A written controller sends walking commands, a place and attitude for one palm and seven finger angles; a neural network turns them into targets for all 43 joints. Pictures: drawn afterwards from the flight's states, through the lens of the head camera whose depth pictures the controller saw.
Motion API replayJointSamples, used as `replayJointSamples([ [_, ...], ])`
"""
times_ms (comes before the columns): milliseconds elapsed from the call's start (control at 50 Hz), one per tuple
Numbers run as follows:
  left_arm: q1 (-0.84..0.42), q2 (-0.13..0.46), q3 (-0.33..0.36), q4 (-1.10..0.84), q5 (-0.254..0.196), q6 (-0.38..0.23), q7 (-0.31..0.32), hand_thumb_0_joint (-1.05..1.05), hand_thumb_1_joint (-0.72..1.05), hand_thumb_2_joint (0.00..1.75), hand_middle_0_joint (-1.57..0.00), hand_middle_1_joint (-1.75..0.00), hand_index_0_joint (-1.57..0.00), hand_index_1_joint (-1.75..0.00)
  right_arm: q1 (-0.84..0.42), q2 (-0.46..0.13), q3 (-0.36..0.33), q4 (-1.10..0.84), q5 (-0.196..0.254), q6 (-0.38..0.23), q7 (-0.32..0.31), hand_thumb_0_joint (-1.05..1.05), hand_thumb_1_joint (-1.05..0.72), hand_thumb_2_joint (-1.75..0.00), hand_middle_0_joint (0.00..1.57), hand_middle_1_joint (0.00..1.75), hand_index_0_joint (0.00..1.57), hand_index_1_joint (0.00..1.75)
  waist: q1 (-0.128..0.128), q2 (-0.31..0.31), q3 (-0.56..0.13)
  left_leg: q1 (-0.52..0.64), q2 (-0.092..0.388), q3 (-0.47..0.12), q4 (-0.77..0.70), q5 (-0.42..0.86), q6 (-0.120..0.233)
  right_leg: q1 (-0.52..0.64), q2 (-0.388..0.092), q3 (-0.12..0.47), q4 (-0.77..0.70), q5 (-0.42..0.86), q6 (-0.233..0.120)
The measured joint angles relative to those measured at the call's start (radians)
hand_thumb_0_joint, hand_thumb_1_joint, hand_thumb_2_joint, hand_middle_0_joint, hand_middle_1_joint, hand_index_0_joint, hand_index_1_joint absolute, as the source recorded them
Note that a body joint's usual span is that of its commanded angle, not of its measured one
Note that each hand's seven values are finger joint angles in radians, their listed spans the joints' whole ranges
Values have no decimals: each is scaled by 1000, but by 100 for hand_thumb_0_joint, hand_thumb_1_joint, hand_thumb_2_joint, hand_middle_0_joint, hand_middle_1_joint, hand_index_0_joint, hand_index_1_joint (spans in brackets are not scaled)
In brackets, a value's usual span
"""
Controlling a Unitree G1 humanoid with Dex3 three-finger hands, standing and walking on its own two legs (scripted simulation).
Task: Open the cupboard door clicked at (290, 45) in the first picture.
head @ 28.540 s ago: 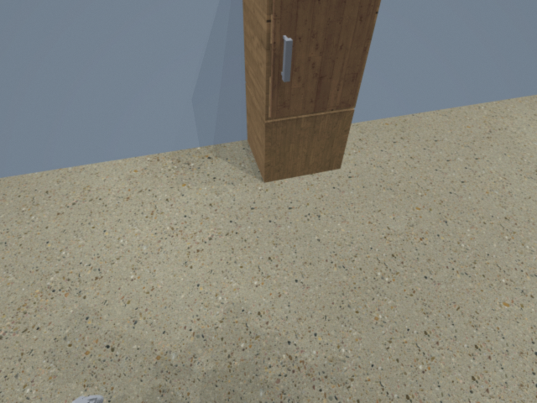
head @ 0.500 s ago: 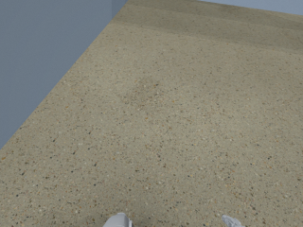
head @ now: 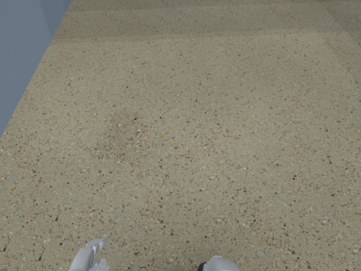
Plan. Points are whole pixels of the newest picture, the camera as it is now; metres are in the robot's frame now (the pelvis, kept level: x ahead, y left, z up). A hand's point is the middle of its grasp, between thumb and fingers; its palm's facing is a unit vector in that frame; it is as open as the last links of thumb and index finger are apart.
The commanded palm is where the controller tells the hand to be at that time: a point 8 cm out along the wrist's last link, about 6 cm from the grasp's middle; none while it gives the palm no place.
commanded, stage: turn to face it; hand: left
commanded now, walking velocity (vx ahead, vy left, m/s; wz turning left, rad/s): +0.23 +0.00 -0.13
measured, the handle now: out of the picture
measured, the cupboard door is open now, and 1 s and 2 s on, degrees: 44 44 44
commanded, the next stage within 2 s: none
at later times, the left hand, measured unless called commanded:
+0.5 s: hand (118, 250) +0.19 +0.18 -0.18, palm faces +0.20 -0.97 -0.17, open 7.3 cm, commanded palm none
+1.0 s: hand (134, 211) +0.27 +0.13 -0.12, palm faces +0.42 -0.86 -0.29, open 7.4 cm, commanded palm none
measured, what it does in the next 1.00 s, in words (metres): walks ahead, turning left: left foot, then right foot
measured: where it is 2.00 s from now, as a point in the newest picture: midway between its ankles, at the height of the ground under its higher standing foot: (209, 234)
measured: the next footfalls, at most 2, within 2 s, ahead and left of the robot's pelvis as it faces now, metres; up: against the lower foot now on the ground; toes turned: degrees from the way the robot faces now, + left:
left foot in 0.44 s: +0.28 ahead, +0.10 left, +0.00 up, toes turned +15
right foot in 0.84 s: +0.32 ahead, -0.17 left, +0.00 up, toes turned +19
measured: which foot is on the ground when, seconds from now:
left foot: up 0.00-0.42, down 0.44-0.84, up 0.86-1.00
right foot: down 0.00-0.44, up 0.46-0.82, down 0.84-1.00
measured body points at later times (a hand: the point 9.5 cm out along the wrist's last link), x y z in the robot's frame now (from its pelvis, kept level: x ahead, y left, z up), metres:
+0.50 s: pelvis +0.19 +0.00 +0.00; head +0.23 +0.02 +0.44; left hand +0.18 +0.23 -0.17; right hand +0.32 -0.24 -0.14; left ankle +0.24 +0.09 -0.72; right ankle +0.08 -0.10 -0.66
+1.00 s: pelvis +0.27 -0.09 +0.02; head +0.33 -0.09 +0.47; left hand +0.25 +0.18 -0.10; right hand +0.46 -0.30 -0.13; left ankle +0.19 +0.04 -0.62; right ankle +0.29 -0.19 -0.72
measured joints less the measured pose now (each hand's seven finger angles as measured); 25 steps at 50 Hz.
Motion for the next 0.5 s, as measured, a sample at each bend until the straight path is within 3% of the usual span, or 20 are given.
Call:
replayJointSamples([
  [60, 16, -7, -5, 0, -16, -21, 22, 0, 91, 90, -20, -30, -20, -30, -56, 5, -7, 14, 12, 25, 0, 1, -91, -90, 20, 30, 20, 29, 0, -1, 15, -202, -30, -138, 455, -1, 23, 51, 21, 0, 23, -87, -7],
  [100, 47, -16, -12, 15, -19, -21, 36, 0, 91, 90, -20, -30, -20, -30, -107, 8, -11, -2, 9, 25, -5, 1, -91, -90, 20, 30, 20, 29, 1, -3, 6, -308, -37, -167, 535, 54, 28, 113, 37, 4, -50, -77, 5],
  [220, 128, -22, -13, 79, -22, -31, 62, -1, 95, 90, -20, -30, -20, -30, -232, 29, -7, -73, 10, 13, -8, 0, -91, -90, 20, 30, 20, 29, 0, -4, -39, -470, -48, -193, 309, 180, 26, 280, 59, -18, -239, -62, -5],
  [360, 177, -37, -28, 104, -15, -10, 61, 0, 93, 90, -20, -30, -20, -30, -309, 11, -10, -100, 10, 42, 7, 0, -93, -90, 20, 30, 20, 29, 27, -20, -39, -452, -92, -133, 110, 225, 44, 396, 43, -93, -219, -178, 20],
  [420, 203, -39, -26, 99, -14, 2, 61, 0, 92, 90, -20, -30, -20, -30, -323, 2, -9, -125, 2, 45, 14, 0, -92, -90, 20, 30, 20, 29, 32, -43, -27, -385, -129, -111, 15, 269, 69, 396, 10, -122, -105, -266, 41],
  [440, 216, -42, -25, 94, -17, 8, 60, 0, 92, 90, -20, -30, -20, -30, -321, -7, -9, -138, -4, 41, 16, 0, -92, -90, 20, 30, 20, 29, 32, -37, -29, -360, -132, -118, -19, 334, 103, 366, -1, -131, -13, -291, 53],
  [460, 218, -42, -24, 90, -24, 18, 59, 0, 92, 90, -20, -30, -20, -30, -322, -13, -11, -149, -7, 35, 15, 0, -92, -90, 20, 30, 20, 29, 28, -36, -30, -367, -140, -126, 1, 292, 132, 307, -11, -114, 126, -321, 75],
  [500, 200, -30, -21, 74, -25, 46, 61, 0, 91, 90, -20, -30, -20, -30, -324, -16, -9, -164, -4, 30, 8, 0, -91, -90, 20, 30, 20, 29, 30, -44, -22, -383, -155, -136, 40, 215, 152, 175, -6, -17, 399, -365, 100],
])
